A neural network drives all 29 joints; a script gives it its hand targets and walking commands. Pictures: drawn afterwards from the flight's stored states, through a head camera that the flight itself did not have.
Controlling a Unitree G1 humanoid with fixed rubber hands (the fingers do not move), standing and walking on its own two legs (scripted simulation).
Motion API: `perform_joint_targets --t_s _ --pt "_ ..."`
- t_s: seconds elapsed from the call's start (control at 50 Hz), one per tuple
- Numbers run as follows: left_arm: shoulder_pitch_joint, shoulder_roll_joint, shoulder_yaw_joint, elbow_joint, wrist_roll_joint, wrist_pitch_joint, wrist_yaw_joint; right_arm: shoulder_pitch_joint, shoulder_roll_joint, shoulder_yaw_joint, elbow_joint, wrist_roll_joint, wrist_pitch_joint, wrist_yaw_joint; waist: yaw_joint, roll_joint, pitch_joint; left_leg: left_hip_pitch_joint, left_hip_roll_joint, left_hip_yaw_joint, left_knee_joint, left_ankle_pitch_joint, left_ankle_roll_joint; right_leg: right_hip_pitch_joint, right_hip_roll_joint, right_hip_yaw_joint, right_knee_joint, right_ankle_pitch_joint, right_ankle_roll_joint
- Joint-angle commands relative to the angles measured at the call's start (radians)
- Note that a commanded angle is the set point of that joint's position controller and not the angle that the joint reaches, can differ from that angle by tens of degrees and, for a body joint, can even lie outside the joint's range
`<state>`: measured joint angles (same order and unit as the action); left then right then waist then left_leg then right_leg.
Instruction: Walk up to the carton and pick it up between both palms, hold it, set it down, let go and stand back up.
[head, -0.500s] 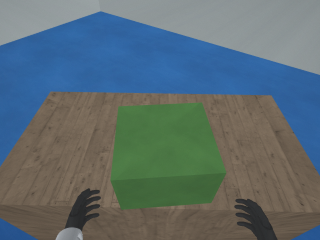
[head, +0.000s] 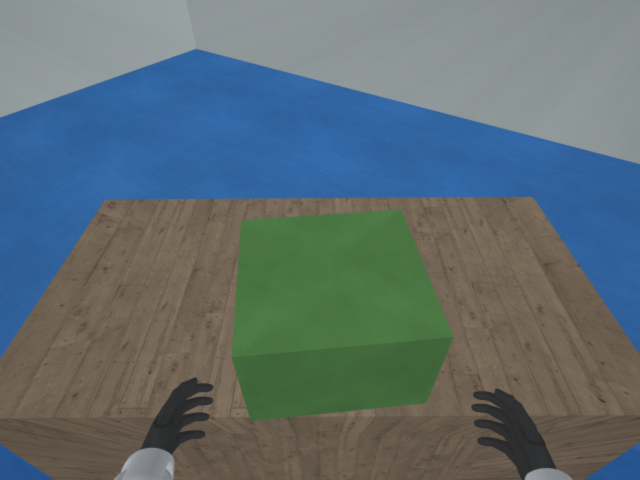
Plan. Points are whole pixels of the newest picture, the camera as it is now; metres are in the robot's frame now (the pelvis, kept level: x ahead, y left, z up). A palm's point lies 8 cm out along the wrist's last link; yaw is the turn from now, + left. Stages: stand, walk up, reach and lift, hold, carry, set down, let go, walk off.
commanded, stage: let go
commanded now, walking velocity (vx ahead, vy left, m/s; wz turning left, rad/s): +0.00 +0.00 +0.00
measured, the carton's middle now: (330, 308) +0.39 +0.05 -0.01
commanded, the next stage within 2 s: stand in 0.46 s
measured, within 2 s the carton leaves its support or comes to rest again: neither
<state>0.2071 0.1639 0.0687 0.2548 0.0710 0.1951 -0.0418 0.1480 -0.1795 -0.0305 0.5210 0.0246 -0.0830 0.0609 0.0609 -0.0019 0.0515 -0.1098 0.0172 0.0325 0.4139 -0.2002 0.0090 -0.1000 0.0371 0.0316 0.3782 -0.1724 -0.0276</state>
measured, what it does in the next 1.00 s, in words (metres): stands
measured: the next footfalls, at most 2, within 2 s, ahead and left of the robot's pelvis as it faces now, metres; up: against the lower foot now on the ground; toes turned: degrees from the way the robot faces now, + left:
none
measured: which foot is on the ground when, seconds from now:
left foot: down 0.00-1.00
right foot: down 0.00-1.00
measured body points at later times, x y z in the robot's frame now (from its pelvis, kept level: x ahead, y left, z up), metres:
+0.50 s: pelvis +0.00 +0.01 +0.00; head -0.04 +0.02 +0.45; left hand +0.19 +0.24 -0.03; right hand +0.21 -0.20 -0.05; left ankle +0.03 +0.11 -0.74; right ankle +0.03 -0.11 -0.74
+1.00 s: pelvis -0.01 +0.01 -0.02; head -0.01 +0.01 +0.43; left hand +0.18 +0.24 -0.04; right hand +0.13 -0.27 -0.12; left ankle -0.02 +0.10 -0.74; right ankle +0.03 -0.11 -0.74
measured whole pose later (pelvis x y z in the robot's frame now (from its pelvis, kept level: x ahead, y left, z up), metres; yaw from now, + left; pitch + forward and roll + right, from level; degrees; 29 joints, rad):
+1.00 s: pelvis -0.01 +0.01 -0.02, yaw +2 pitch -4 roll -1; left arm 0.24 0.22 0.03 0.31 0.02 -0.13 -0.10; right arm 0.25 -0.32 -0.08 0.71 -0.04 0.01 0.04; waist 0.04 0.01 0.08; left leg -0.21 -0.01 0.03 0.67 -0.40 0.05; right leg -0.27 0.02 0.02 0.64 -0.32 -0.02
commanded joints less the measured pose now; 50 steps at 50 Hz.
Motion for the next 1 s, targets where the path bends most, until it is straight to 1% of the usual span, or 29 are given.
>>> perform_joint_targets --t_s 0.0,0.06,0.08,0.12,0.16,0.26,0.42,0.44,0.46,0.48,0.5,0.52,0.56,0.58,0.6,0.62,0.66,0.7,0.72,0.74,0.76,0.78,0.8,0.84,0.88,0.9,0.92,0.94,0.98 --pt "-0.036 0.012 -0.094 0.233 0.022 0.035 0.003 -0.044 -0.183 -0.102 0.085 -0.075 0.037 -0.028 -0.099 0.045 0.173 -0.458 0.057 0.016 -0.286 -0.401 0.059 0.383 0.056 -0.062 0.03 -0.128 0.028" --pt "-0.07 0.038 -0.087 0.261 -0.011 0.034 0.001 -0.063 -0.154 -0.096 0.064 -0.091 0.044 -0.035 -0.093 -0.04 0.161 -0.299 0.017 0.046 -0.209 -0.309 0.038 0.183 0.003 -0.037 -0.046 -0.255 0.012" --pt "-0.075 0.047 -0.092 0.273 -0.026 0.039 -0.001 -0.059 -0.149 -0.096 0.07 -0.095 0.052 -0.039 -0.106 -0.068 0.158 -0.231 0.003 0.046 -0.179 -0.273 0.028 0.108 -0.017 -0.029 -0.075 -0.282 0.007" --pt "-0.093 0.064 -0.083 0.281 -0.044 0.06 -0.008 -0.061 -0.139 -0.075 0.05 -0.08 0.064 -0.047 -0.103 -0.177 0.15 0.052 -0.053 0.047 -0.05 -0.163 -0.006 -0.199 -0.105 0.013 -0.197 -0.428 -0.034" --pt "-0.086 0.08 -0.068 0.272 -0.035 0.08 -0.022 -0.027 -0.143 -0.044 0.032 -0.055 0.076 -0.065 -0.109 -0.205 0.16 0.258 -0.078 0.035 0.027 -0.091 -0.015 -0.375 -0.157 0.025 -0.25 -0.451 -0.064" --pt "-0.076 0.09 -0.063 0.228 -0.028 0.099 -0.031 -0.019 -0.138 -0.046 0.018 -0.047 0.09 -0.078 -0.103 -0.154 0.169 0.294 -0.072 0.032 0.0 -0.091 -0.023 -0.389 -0.133 -0.015 -0.232 -0.405 -0.056" --pt "-0.045 0.09 -0.078 0.184 -0.021 0.081 -0.026 0.01 -0.141 -0.057 -0.004 -0.036 0.068 -0.059 -0.107 -0.134 0.165 0.309 -0.068 0.012 -0.003 -0.084 -0.044 -0.427 -0.122 -0.031 -0.21 -0.406 -0.077" --pt "-0.107 0.305 0.054 0.057 -0.036 -0.052 0.014 0.127 -0.36 -0.091 0.018 -0.125 0.056 -0.072 -0.094 -0.031 0.14 -0.105 0.067 -0.171 -0.096 -0.31 -0.003 -0.265 -0.07 0.034 0.012 -0.401 0.031" --pt "-0.045 0.341 0.081 0.076 -0.038 -0.097 0.028 0.081 -0.37 -0.103 0.005 -0.125 0.05 -0.069 -0.041 -0.027 0.185 -0.254 0.093 -0.213 -0.169 -0.549 0.028 -0.228 -0.051 0.04 0.049 -0.408 0.041" --pt "-0.01 0.334 0.087 0.095 -0.035 -0.12 0.028 0.039 -0.365 -0.109 -0.008 -0.122 0.055 -0.068 -0.019 -0.008 0.216 -0.313 0.091 -0.208 -0.175 -0.646 0.044 -0.26 -0.049 0.064 0.046 -0.454 0.039" --pt "0.007 0.336 0.096 0.103 -0.028 -0.139 0.027 0.027 -0.356 -0.113 -0.014 -0.118 0.057 -0.065 -0.024 0.002 0.228 -0.338 0.088 -0.193 -0.16 -0.66 0.046 -0.286 -0.053 0.075 0.045 -0.489 0.032" --pt "0.012 0.322 0.097 0.11 -0.024 -0.153 0.026 0.02 -0.355 -0.112 -0.008 -0.108 0.054 -0.061 -0.009 -0.036 0.2 -0.342 0.07 -0.174 -0.113 -0.63 0.044 -0.263 -0.059 0.082 0.025 -0.5 0.02" --pt "0.005 0.348 0.107 0.128 -0.016 -0.182 0.03 0.025 -0.329 -0.11 0.004 -0.086 0.05 -0.048 -0.036 -0.12 0.101 -0.221 0.025 -0.125 0.022 -0.468 0.034 -0.28 -0.076 0.119 -0.009 -0.519 -0.002" --pt "-0.004 0.346 0.109 0.133 -0.012 -0.191 0.03 0.056 -0.32 -0.113 0.024 -0.083 0.048 -0.042 -0.059 -0.127 0.016 -0.137 -0.021 -0.06 0.118 -0.357 0.028 -0.274 -0.085 0.125 -0.023 -0.504 -0.009" --pt "-0.019 0.348 0.107 0.131 -0.013 -0.196 0.032 0.082 -0.301 -0.114 0.048 -0.081 0.049 -0.036 -0.065 -0.18 -0.049 -0.047 -0.057 0.003 0.229 -0.227 0.027 -0.292 -0.109 0.133 -0.055 -0.478 -0.018" --pt "-0.058 0.348 0.098 0.124 -0.012 -0.198 0.031 0.119 -0.287 -0.109 0.069 -0.077 0.051 -0.027 -0.089 -0.189 -0.096 -0.002 -0.053 0.01 0.276 -0.14 0.033 -0.296 -0.128 0.146 -0.061 -0.428 -0.019" --pt "-0.115 0.372 0.1 0.104 -0.014 -0.204 0.041 0.165 -0.298 -0.107 0.102 -0.073 0.06 -0.014 -0.115 -0.204 -0.119 0.037 -0.032 -0.003 0.296 -0.118 0.056 -0.343 -0.123 0.119 -0.017 -0.395 -0.026" --pt "-0.126 0.35 0.084 0.085 -0.017 -0.199 0.046 0.168 -0.301 -0.106 0.097 -0.07 0.061 -0.008 -0.131 -0.178 -0.031 -0.012 -0.019 -0.03 0.19 -0.21 0.078 -0.39 -0.098 0.104 0.043 -0.454 -0.018" --pt "-0.115 0.318 0.071 0.072 -0.025 -0.2 0.045 0.1 -0.332 -0.11 0.077 -0.075 0.056 -0.012 -0.115 -0.099 0.019 -0.083 0.047 -0.157 0.044 -0.321 0.096 -0.382 -0.088 0.114 0.131 -0.402 -0.015" --pt "-0.067 0.29 0.063 0.075 -0.029 -0.208 0.044 0.038 -0.372 -0.115 0.058 -0.081 0.043 -0.015 -0.076 -0.012 0.049 -0.15 0.139 -0.311 -0.037 -0.419 0.12 -0.376 -0.052 0.077 0.242 -0.319 -0.005" --pt "-0.043 0.286 0.055 0.082 -0.026 -0.222 0.045 -0.002 -0.399 -0.117 0.055 -0.083 0.037 -0.017 -0.05 -0.027 0.065 -0.2 0.204 -0.396 -0.087 -0.449 0.145 -0.361 -0.031 0.042 0.295 -0.296 0.0" --pt "-0.042 0.317 0.061 0.083 -0.021 -0.222 0.047 -0.006 -0.419 -0.127 0.046 -0.084 0.037 -0.022 -0.05 -0.016 0.117 -0.319 0.224 -0.396 -0.121 -0.53 0.161 -0.309 -0.038 0.019 0.327 -0.302 0.006" --pt "-0.007 0.335 0.066 0.103 -0.018 -0.226 0.05 -0.012 -0.413 -0.125 0.053 -0.08 0.04 -0.018 -0.029 -0.037 0.13 -0.398 0.214 -0.383 -0.121 -0.59 0.167 -0.238 -0.035 0.019 0.323 -0.307 0.005" --pt "0.022 0.337 0.071 0.133 -0.014 -0.232 0.049 -0.01 -0.392 -0.122 0.066 -0.075 0.052 -0.014 -0.019 -0.018 0.13 -0.442 0.138 -0.286 -0.087 -0.625 0.113 -0.161 -0.031 0.025 0.242 -0.283 0.0" --pt "-0.005 0.376 0.083 0.137 -0.008 -0.245 0.058 -0.001 -0.366 -0.124 0.066 -0.063 0.06 -0.009 -0.039 -0.122 0.149 -0.412 0.029 -0.178 0.061 -0.527 0.061 -0.245 -0.095 0.179 0.061 -0.49 -0.031" --pt "-0.018 0.396 0.08 0.13 -0.004 -0.249 0.061 0.045 -0.362 -0.126 0.076 -0.06 0.063 -0.007 -0.078 -0.168 0.124 -0.34 0.003 -0.122 0.123 -0.461 0.053 -0.314 -0.138 0.243 -0.005 -0.617 -0.047" --pt "-0.013 0.408 0.083 0.128 -0.002 -0.249 0.066 0.099 -0.35 -0.124 0.097 -0.058 0.064 -0.006 -0.088 -0.22 0.115 -0.274 -0.024 -0.079 0.187 -0.364 0.054 -0.351 -0.17 0.287 -0.068 -0.695 -0.059" --pt "-0.03 0.42 0.083 0.122 -0.009 -0.249 0.067 0.146 -0.339 -0.125 0.115 -0.057 0.066 -0.002 -0.108 -0.256 0.08 -0.175 -0.041 -0.038 0.25 -0.275 0.056 -0.399 -0.19 0.304 -0.109 -0.698 -0.062" --pt "-0.067 0.418 0.076 0.114 -0.01 -0.254 0.067 0.191 -0.338 -0.129 0.138 -0.055 0.07 0.004 -0.125 -0.245 0.05 -0.097 -0.026 -0.04 0.254 -0.225 0.066 -0.412 -0.182 0.279 -0.101 -0.606 -0.053"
